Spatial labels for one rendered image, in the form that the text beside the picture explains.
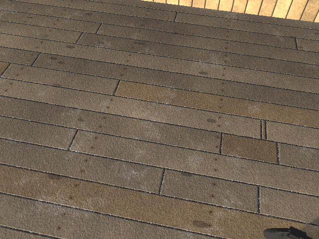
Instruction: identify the right robot hand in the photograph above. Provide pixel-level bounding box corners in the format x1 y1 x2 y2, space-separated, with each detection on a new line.
263 226 313 239

